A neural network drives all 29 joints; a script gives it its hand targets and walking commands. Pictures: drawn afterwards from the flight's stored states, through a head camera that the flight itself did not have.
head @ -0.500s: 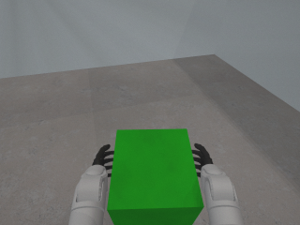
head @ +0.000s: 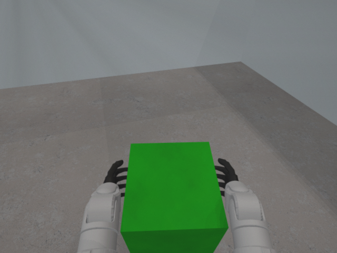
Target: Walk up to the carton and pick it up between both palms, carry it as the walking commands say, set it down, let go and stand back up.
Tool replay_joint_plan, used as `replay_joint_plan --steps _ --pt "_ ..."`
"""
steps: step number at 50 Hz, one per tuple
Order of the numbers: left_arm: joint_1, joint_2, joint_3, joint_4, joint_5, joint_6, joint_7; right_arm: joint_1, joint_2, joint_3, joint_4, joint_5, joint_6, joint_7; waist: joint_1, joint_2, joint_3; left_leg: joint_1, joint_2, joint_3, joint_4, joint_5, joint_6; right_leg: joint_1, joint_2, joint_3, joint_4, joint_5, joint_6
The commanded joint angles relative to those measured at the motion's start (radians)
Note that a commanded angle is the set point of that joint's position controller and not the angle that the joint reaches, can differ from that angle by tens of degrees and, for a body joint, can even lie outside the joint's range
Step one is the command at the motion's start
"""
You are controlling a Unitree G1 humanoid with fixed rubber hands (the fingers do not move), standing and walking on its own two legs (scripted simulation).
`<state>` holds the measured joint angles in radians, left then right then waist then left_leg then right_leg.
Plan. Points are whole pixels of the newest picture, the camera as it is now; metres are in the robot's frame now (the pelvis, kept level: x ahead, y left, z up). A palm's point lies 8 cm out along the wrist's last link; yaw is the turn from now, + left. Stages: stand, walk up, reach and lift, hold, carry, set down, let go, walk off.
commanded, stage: hold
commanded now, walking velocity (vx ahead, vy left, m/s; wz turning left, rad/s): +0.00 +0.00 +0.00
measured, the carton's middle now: (171, 203) +0.29 +0.00 -0.02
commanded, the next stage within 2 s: carry in 0.86 s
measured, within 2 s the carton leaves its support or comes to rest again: neither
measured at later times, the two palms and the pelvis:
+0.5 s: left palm (111, 189) +0.29 +0.15 +0.05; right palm (230, 187) +0.29 -0.14 +0.05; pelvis +0.01 +0.00 +0.00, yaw +0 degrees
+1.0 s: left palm (109, 189) +0.29 +0.15 +0.05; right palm (229, 189) +0.29 -0.14 +0.05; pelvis -0.01 +0.01 -0.01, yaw +0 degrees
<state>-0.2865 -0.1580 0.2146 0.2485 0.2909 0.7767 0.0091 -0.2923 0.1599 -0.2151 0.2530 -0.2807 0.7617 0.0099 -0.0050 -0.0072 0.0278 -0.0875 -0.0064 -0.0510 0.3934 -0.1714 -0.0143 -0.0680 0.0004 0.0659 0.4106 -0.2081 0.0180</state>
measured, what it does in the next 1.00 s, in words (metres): stands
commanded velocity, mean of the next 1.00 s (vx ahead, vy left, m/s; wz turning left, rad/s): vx -0.04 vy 0.04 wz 0.00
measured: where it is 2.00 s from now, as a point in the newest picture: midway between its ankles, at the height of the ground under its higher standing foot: outside the picture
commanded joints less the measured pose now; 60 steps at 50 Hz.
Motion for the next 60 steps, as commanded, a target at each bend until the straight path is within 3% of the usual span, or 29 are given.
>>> replay_joint_plan --steps 1,22,42,43,45,47,49,50,52,54,55,56,57,58,60 --pt "-0.53 -0.948 -0.544 -0.07 -0.285 -0.051 -0.255 -0.485 0.97 0.522 -0.036 0.259 -0.038 0.235 0.0 0.002 -0.228 0.105 -0.087 -0.011 -0.055 0.035 0.01 -0.048 0.082 0.002 -0.093 0.038 -0.014" --pt "-0.443 -0.95 -0.581 -0.134 -0.295 -0.046 -0.236 -0.411 0.94 0.553 -0.106 0.271 -0.035 0.23 -0.005 0.01 -0.254 0.124 -0.087 -0.025 -0.059 0.147 0.006 -0.008 0.09 0.001 -0.09 0.155 -0.016" --pt "-0.473 -0.941 -0.572 -0.122 -0.294 -0.047 -0.241 -0.433 0.95 0.544 -0.086 0.263 -0.033 0.227 0.002 0.0 -0.238 0.096 -0.092 -0.018 -0.053 0.075 0.012 -0.032 0.085 0.004 -0.088 0.089 -0.014" --pt "-0.514 -0.921 -0.611 -0.136 -0.319 -0.044 -0.236 -0.477 0.937 0.577 -0.117 0.288 -0.029 0.22 0.011 0.027 -0.245 -0.077 0.12 -0.035 -0.001 -0.024 0.024 -0.199 -0.118 0.016 0.003 -0.039 -0.02" --pt "-0.499 -0.941 -0.622 -0.132 -0.346 -0.039 -0.229 -0.434 0.945 0.596 -0.108 0.294 -0.015 0.214 0.012 0.021 -0.307 -0.105 0.107 -0.02 0.088 0.065 0.028 -0.213 -0.154 0.069 0.037 0.08 -0.035" --pt "-0.493 -0.926 -0.647 -0.181 -0.378 -0.025 -0.218 -0.435 0.946 0.642 -0.15 0.329 0.002 0.202 0.019 -0.05 -0.353 -0.15 0.08 0.024 0.201 0.135 0.016 -0.197 -0.197 0.11 0.073 0.283 -0.056" --pt "-0.474 -0.899 -0.689 -0.267 -0.416 0.01 -0.203 -0.444 0.931 0.7 -0.236 0.38 0.037 0.183 0.024 -0.113 -0.382 -0.217 0.047 0.051 0.268 0.108 0.013 -0.173 -0.237 0.157 0.097 0.435 -0.083" --pt "-0.45 -0.888 -0.708 -0.291 -0.427 0.033 -0.195 -0.435 0.921 0.726 -0.268 0.402 0.059 0.176 0.022 -0.156 -0.387 -0.237 0.028 0.069 0.243 0.02 0.013 -0.169 -0.253 0.179 0.097 0.479 -0.092" --pt "-0.431 -0.878 -0.755 -0.361 -0.459 0.084 -0.179 -0.415 0.9 0.775 -0.335 0.443 0.104 0.161 0.015 -0.15 -0.409 -0.205 0.024 0.081 0.2 0.009 0.028 -0.197 -0.251 0.158 0.134 0.496 -0.08" --pt "-0.425 -0.871 -0.795 -0.442 -0.498 0.141 -0.167 -0.399 0.882 0.813 -0.411 0.476 0.155 0.15 0.007 -0.082 -0.437 -0.144 0.06 0.045 0.169 0.155 0.059 -0.264 -0.206 0.101 0.212 0.396 -0.045" --pt "-0.42 -0.87 -0.811 -0.484 -0.516 0.17 -0.162 -0.383 0.871 0.824 -0.452 0.491 0.182 0.144 0.005 0.006 -0.457 -0.113 0.115 -0.013 0.157 0.292 0.09 -0.309 -0.159 0.048 0.303 0.314 -0.028" --pt "-0.412 -0.868 -0.821 -0.516 -0.531 0.2 -0.158 -0.361 0.86 0.832 -0.481 0.503 0.209 0.139 0.0 0.114 -0.466 -0.101 0.2 -0.092 0.134 0.442 0.153 -0.366 -0.086 -0.022 0.444 0.154 -0.009" --pt "-0.411 -0.861 -0.831 -0.549 -0.547 0.229 -0.159 -0.339 0.855 0.839 -0.503 0.514 0.238 0.135 -0.001 0.21 -0.458 -0.131 0.287 -0.165 0.08 0.536 0.23 -0.416 -0.014 -0.099 0.58 -0.202 -0.008" --pt "-0.422 -0.856 -0.851 -0.596 -0.57 0.256 -0.16 -0.333 0.852 0.853 -0.554 0.532 0.265 0.131 -0.009 0.219 -0.448 -0.17 0.332 -0.198 0.035 0.519 0.276 -0.444 -0.008 -0.113 0.732 -0.39 -0.01" --pt "-0.377 -0.869 -0.855 -0.642 -0.601 0.299 -0.167 -0.317 0.854 0.871 -0.632 0.544 0.308 0.12 -0.006 0.118 -0.431 -0.218 0.306 -0.14 0.053 0.407 0.283 -0.445 -0.023 -0.113 0.777 -0.353 -0.018"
